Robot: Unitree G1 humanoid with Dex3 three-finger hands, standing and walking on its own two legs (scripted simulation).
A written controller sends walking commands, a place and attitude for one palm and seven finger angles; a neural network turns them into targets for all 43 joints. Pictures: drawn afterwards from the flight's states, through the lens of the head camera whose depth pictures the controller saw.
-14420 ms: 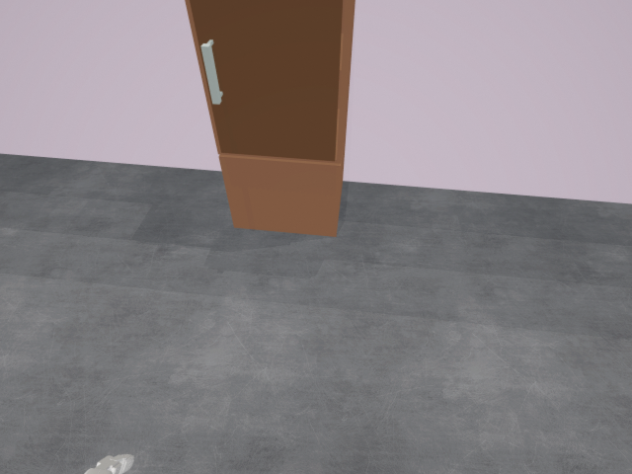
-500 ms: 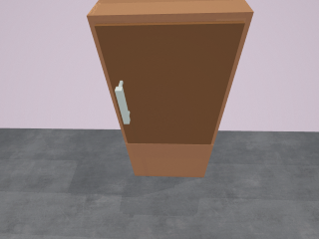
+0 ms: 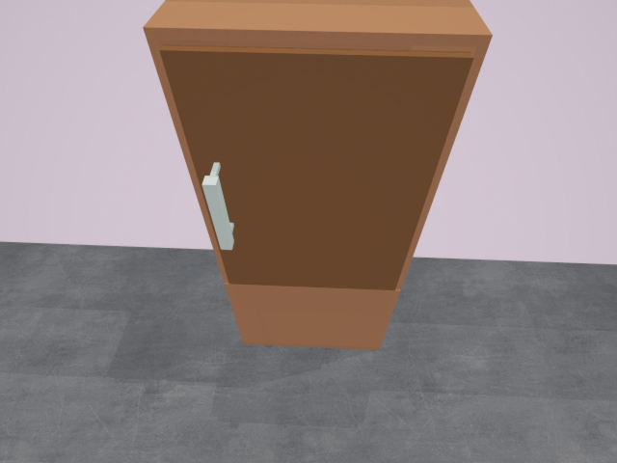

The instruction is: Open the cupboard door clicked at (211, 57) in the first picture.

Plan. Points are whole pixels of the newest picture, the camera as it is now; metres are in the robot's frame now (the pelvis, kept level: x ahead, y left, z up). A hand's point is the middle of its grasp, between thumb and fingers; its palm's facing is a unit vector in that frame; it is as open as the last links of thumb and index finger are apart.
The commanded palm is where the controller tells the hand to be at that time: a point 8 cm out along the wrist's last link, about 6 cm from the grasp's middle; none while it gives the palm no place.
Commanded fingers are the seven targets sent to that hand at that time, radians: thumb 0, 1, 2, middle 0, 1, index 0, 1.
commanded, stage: look again from close up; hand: left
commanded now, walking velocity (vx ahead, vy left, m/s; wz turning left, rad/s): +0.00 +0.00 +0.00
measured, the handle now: (221, 207) +0.54 +0.20 -0.03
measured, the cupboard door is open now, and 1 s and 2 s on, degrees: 0 0 0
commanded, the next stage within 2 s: raise the hand with hooked fingers in 0.12 s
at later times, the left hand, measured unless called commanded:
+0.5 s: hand (148, 411) +0.19 +0.22 -0.03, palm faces +0.18 -0.98 -0.06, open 7.9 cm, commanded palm +0.12 +0.27 -0.06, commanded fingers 0.00 0.55 0.75 -0.23 -0.53 -0.23 -0.53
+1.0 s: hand (128, 429) +0.17 +0.24 -0.05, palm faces +0.00 -1.00 -0.03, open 10.7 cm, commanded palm +0.14 +0.30 -0.04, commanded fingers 0.00 -0.03 0.50 -0.27 -0.90 -0.27 -0.90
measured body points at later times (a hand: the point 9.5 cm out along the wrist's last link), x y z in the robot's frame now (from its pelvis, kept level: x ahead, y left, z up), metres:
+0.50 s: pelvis -0.03 -0.01 -0.04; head +0.02 -0.01 +0.41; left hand +0.17 +0.27 -0.02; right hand +0.17 -0.26 -0.12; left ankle -0.04 +0.12 -0.74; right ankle -0.01 -0.11 -0.74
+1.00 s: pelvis -0.07 +0.01 -0.09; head -0.01 +0.02 +0.36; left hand +0.16 +0.30 -0.04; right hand +0.09 -0.21 -0.17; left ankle -0.04 +0.12 -0.74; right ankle -0.01 -0.11 -0.74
